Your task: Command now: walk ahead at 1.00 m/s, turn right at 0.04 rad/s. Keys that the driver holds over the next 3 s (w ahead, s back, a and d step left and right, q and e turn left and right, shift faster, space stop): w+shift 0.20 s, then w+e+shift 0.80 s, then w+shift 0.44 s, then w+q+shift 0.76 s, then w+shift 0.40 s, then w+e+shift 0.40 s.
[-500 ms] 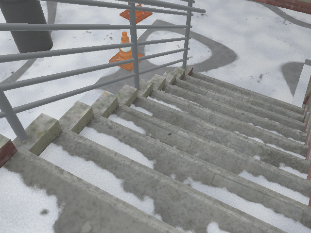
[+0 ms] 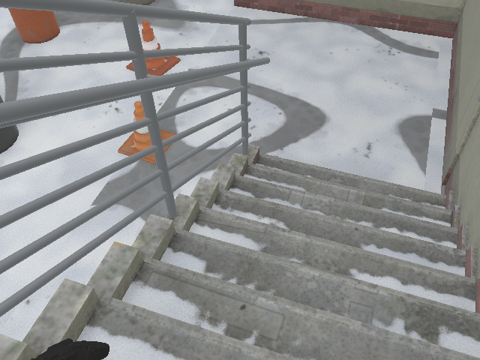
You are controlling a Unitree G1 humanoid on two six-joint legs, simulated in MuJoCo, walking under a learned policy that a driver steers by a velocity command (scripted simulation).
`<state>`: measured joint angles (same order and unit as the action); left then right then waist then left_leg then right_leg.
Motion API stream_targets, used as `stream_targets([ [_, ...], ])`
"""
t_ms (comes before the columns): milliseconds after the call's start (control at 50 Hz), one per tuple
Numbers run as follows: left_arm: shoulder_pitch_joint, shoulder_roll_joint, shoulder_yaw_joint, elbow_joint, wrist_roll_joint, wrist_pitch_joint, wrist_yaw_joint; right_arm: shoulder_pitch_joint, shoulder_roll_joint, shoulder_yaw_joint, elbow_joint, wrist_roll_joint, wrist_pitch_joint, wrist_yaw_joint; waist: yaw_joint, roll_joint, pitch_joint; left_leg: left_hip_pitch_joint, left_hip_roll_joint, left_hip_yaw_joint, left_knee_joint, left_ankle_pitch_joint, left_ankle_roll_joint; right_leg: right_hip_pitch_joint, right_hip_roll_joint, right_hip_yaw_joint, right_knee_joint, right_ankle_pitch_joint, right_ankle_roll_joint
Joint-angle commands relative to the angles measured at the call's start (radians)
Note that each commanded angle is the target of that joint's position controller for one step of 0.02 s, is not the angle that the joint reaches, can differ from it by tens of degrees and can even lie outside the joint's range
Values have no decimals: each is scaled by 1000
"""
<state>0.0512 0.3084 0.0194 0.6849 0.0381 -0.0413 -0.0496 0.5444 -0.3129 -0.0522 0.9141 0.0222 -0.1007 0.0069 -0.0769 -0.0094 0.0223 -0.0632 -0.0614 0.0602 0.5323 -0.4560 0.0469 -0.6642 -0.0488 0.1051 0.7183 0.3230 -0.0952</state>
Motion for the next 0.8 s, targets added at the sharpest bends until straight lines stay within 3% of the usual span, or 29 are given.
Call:
stream_targets([
  [20, 99, -1, 5, -9, -19, 8, -28, -159, -95, -7, -107, -3, -34, -22, 111, 41, -34, -527, 122, -53, -55, 210, 67, 585, 74, -133, -1, 397, 12],
  [80, 156, 59, 27, 29, 6, 19, 9, -134, -130, -11, -95, -42, 1, -38, 121, 66, 14, -365, 164, -22, 246, 421, 44, 519, 94, -181, 34, 149, -2],
  [120, 510, 92, 49, 127, -6, 14, 48, -175, -163, -23, -89, -60, 39, -49, 287, 39, -77, -282, 134, 6, 747, 829, 53, 728, 93, -242, -177, 43, 4],
  [140, 681, 101, 61, 187, 18, -1, 60, -240, -153, -29, -77, -39, 65, -61, 399, -36, -35, -406, 82, 40, 1287, 697, 39, 849, 31, -218, -372, 131, -73],
  [160, 649, 117, 63, 192, 2, -16, 48, -340, -46, -25, -101, -42, 80, -71, 407, -202, 101, -702, -97, -24, 1732, -253, 49, 862, -128, 9, -464, 219, -143],
  [180, 570, 122, 30, 187, 0, -42, 39, -198, 71, 17, -197, 18, 65, -82, 133, -275, 104, -973, -87, -201, 1614, -314, 81, 955, -227, 94, 9, 1129, -18],
  [200, 635, 122, 46, 214, -29, -45, 33, -138, 35, 18, -173, -14, 62, -78, 138, -161, -17, -1055, -7, -208, 1457, -226, 91, 1055, -245, 149, -25, 814, -11],
  [220, 627, 127, 56, 236, -32, -40, 32, -166, 17, 15, -138, -43, 64, -69, 129, -17, 33, -1122, 3, -167, 1410, -125, 103, 931, -223, 185, -88, 407, -72],
  [260, 563, 129, 48, 240, -39, -58, 43, -237, -7, 11, -163, -116, 59, -35, 46, 11, 7, -1109, 105, -201, 1061, 101, 72, 686, -207, 316, -110, -62, -140],
  [280, 468, 96, 37, 228, -36, -75, 52, -388, 1, 24, -233, -115, 59, -25, 18, -56, 113, -1036, 172, -145, 788, 232, 4, 449, -229, 410, -213, -75, -182],
  [300, 337, 75, 28, 186, -17, -77, 69, -470, -42, 14, -249, -79, 53, -11, 2, 1, 194, -736, 198, -129, 463, 463, -52, 116, -170, 395, -301, -227, -202],
  [340, 329, 135, 46, 221, -29, -95, 73, -315, -14, 6, -133, -90, 65, 11, -36, -30, 76, -365, 167, -157, 568, 835, -28, 8, -145, 374, -187, -429, -197],
  [360, 375, 59, 27, 229, -54, -107, 73, -405, -75, -6, -139, -75, 49, 24, 21, 104, 134, -501, 154, -99, 349, 989, -18, 122, -29, 276, -117, -479, -180],
  [380, 379, 27, 17, 230, -72, -108, 72, -449, -31, 12, -159, -67, 35, 37, 57, 109, 127, -318, 119, -47, 135, 1152, -7, 54, 48, 181, -75, -575, -134],
  [440, 529, 31, 17, 296, -26, -41, 76, -497, 38, 34, -177, -28, 44, 16, 177, -96, 110, -181, 56, -4, 0, 851, -33, 268, 57, 202, 73, -427, -116],
  [460, 569, 23, 15, 319, 3, -28, 88, -399, 1, 11, -150, -17, 38, -5, 143, -63, 86, -156, 66, -36, -110, 829, -27, 387, 79, 188, 269, -344, -111],
  [480, 519, 61, 22, 320, 18, -17, 85, -166, -39, -14, -86, -22, 36, -13, 8, -94, -58, 28, 94, -93, -101, 875, -8, 445, 61, 202, 546, -116, -116],
  [500, 433, 86, 33, 321, -17, -27, 79, 110, -105, -41, -8, -64, 36, -19, -151, -49, -116, 365, 105, -54, -9, 919, 25, 194, 89, 142, 931, -81, -90],
  [520, 442, -7, 30, 303, -61, -44, 78, 224, -155, -53, 31, -96, 34, -8, -164, 125, -159, 625, 326, -255, 152, 980, 106, -157, 230, 110, 1396, -1051, -51],
  [540, 588, -7, 24, 267, -88, -38, 109, 160, -123, -40, 10, -67, 36, 15, -29, 154, -269, 660, 509, -464, 181, 900, 106, -268, 122, 63, 1285, -951, -43],
  [560, 532, 17, 27, 271, -28, -27, 110, 42, -69, -38, -19, -50, 30, 19, -4, 62, -166, 418, 483, -502, 35, 540, 108, -243, 52, 45, 1066, -779, -42],
  [580, 458, 1, 34, 248, 16, -10, 99, -35, -111, -58, -12, -49, 13, 8, 30, 142, -33, 252, 538, -613, -22, 242, 200, -321, 37, 26, 1072, -750, -38],
  [600, 345, 44, 53, 227, 32, 3, 90, -76, -35, -38, -19, -64, -4, 11, 25, 25, 60, 18, 494, -568, -50, 38, 197, -281, -16, 36, 925, -681, -45],
  [620, 243, 30, 63, 201, 46, 14, 86, -84, 6, -25, 12, -71, -33, 9, 26, 52, 149, -135, 508, -550, 39, 224, 184, -290, -47, 82, 828, -595, -38],
  [640, 204, 6, 62, 179, 30, 29, 72, -111, 53, -8, 39, -54, -47, 4, 81, -28, 202, -401, 419, -362, 67, 258, 108, -117, -50, 70, 543, -448, -14],
  [680, 316, -75, 44, 209, 42, 37, 34, -214, -47, -34, 24, -45, -48, -12, 171, 114, 136, -562, 381, -218, 115, 202, 84, 131, 29, -115, 523, -280, 10],
  [700, 257, -71, 43, 184, 20, 22, 20, -218, 29, -25, 33, -39, -68, -14, 169, 89, 113, -581, 304, -127, 197, -5, 27, 132, -4, -71, 347, 26, -5],
  [760, 182, -93, 22, 139, -38, 18, -27, -308, -7, -20, 14, -28, -78, -26, 198, 117, 75, -801, 249, 123, 205, -149, -42, 564, 75, -212, 67, 400, -11],
  [800, 388, -5, 54, 223, -5, 41, 6, -319, -33, -18, 24, -34, -49, -26, 269, 130, -30, -720, 271, 165, 497, 335, -54, 832, 172, -413, 284, 266, -50],
])
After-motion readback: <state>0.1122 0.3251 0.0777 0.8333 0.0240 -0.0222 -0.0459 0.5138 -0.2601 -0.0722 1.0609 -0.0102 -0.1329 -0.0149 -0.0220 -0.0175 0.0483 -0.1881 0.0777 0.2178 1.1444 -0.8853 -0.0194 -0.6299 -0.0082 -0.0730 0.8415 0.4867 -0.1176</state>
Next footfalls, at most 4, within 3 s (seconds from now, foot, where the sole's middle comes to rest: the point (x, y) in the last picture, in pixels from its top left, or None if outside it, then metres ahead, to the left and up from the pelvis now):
0.16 right None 0.20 -0.11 -0.92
0.50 left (224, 357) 0.64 0.06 -1.08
0.84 right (275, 327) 0.80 -0.14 -1.24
1.14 left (268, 267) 1.17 -0.16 -1.40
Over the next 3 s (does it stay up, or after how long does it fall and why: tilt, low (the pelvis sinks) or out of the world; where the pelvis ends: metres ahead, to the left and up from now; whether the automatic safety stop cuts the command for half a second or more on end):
stays up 2.37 -0.90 -1.48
